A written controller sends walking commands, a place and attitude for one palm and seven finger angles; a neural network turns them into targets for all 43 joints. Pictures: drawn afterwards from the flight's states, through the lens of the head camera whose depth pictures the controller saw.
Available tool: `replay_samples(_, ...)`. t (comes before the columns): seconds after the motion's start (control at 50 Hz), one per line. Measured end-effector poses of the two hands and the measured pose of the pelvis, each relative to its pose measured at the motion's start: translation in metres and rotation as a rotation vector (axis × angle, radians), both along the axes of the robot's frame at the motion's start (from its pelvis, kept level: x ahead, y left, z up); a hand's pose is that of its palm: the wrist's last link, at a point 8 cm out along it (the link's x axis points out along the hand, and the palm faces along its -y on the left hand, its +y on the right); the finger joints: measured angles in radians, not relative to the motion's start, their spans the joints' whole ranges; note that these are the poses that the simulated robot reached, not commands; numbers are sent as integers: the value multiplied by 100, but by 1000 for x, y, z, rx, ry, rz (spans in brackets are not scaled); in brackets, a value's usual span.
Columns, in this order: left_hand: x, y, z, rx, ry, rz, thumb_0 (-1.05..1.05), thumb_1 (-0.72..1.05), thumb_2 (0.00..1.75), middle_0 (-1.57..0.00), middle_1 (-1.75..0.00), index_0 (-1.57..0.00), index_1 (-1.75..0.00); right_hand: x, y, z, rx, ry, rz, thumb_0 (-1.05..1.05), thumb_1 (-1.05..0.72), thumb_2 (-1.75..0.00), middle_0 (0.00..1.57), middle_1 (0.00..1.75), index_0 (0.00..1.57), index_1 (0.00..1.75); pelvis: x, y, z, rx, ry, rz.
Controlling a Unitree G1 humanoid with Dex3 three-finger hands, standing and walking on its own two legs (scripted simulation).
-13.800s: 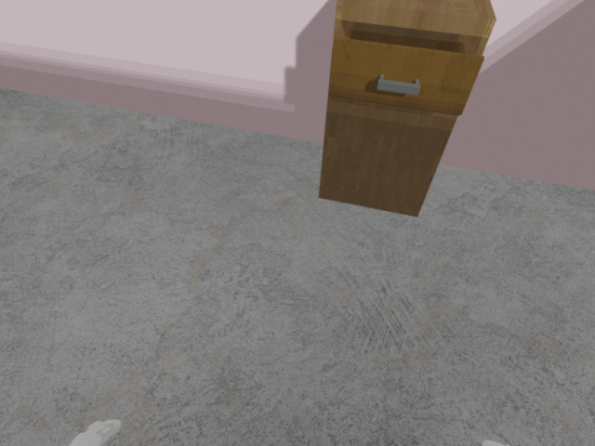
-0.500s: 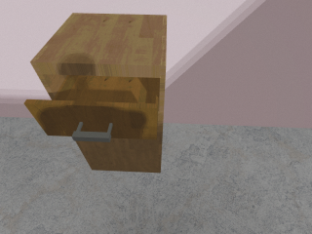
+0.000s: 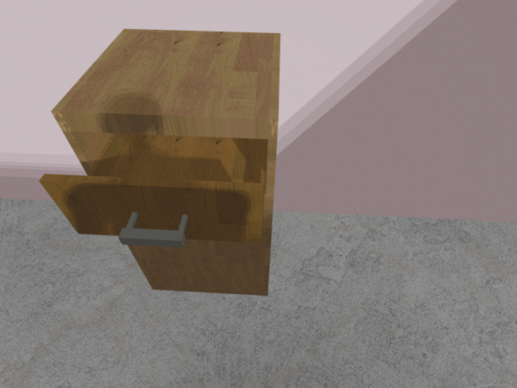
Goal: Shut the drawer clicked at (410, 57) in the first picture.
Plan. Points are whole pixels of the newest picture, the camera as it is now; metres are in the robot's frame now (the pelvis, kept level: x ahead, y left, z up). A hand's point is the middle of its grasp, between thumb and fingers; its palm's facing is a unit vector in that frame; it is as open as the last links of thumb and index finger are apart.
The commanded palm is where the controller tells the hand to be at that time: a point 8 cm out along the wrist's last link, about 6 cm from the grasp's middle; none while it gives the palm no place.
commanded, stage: look again from close up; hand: left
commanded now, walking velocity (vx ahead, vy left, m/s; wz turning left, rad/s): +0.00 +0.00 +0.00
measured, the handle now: (155, 228) +0.41 +0.25 -0.05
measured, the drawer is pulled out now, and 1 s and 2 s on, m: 0.15 0.15 0.15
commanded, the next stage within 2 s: raise the hand and make a fist in 0.44 s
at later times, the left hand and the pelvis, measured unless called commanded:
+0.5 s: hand out of the picture -0.02 +0.23 -0.18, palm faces -0.02 -0.98 -0.17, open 7.4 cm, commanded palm none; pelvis -0.03 +0.06 +0.00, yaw -2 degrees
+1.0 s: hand out of the picture +0.11 +0.22 -0.08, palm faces +0.07 -1.00 +0.04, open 5.8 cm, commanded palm +0.11 +0.28 -0.03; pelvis -0.06 +0.04 -0.08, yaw +0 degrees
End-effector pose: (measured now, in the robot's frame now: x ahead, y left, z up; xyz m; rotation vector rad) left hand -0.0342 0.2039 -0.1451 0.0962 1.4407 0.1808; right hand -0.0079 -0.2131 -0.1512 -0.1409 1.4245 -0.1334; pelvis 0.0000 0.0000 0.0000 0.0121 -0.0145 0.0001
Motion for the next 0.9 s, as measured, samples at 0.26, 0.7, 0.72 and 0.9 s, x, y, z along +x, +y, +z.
replay_samples(0.26, 11, 44, -13, -3, -52, -80, 0, 90, 90, -20, -30, -20, -30, 6, 19, 9, -56, -128, -27, 0, -93, -90, 20, 30, 20, 30, -19, 35, -7, -30, -27, -37)
replay_samples(0.7, 134, 91, 109, 102, -874, -15, 2, 92, 90, -23, -34, -23, -34, 24, 43, 29, -84, -478, 14, 1, -92, -90, 20, 30, 20, 30, -38, 70, -11, 5, 29, -4)
replay_samples(0.72, 152, 87, 125, 92, -991, -35, 1, 92, 90, -24, -35, -24, -35, 37, 40, 30, -87, -540, 28, 1, -92, -90, 20, 30, 20, 30, -41, 71, -15, 6, 35, 8)
replay_samples(0.9, 171, 51, 120, -183, -1448, -170, 0, 91, 90, -39, -51, -39, -51, 136, 18, 56, -130, -892, 146, 1, -91, -90, 20, 30, 20, 30, -55, 54, -62, -13, 153, -13)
